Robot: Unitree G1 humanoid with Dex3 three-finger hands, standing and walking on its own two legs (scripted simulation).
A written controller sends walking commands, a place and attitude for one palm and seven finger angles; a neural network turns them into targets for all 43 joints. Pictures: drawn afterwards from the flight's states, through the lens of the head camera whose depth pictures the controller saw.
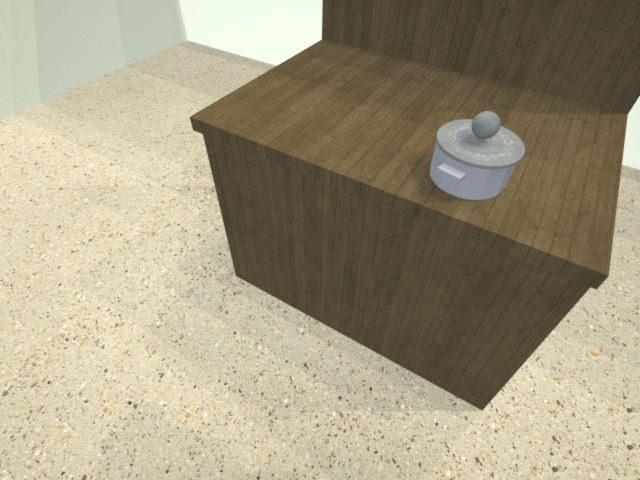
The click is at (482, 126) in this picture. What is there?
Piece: lid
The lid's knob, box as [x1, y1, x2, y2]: [471, 111, 500, 138]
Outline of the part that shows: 491,111 481,112 473,119 471,127 472,131 476,136 481,138 487,138 495,134 500,125 499,118 495,113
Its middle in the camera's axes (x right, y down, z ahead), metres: +0.33 -0.23 +0.78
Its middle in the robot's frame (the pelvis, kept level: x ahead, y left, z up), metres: +0.76 -0.29 +0.07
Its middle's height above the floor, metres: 0.85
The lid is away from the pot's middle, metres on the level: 0.00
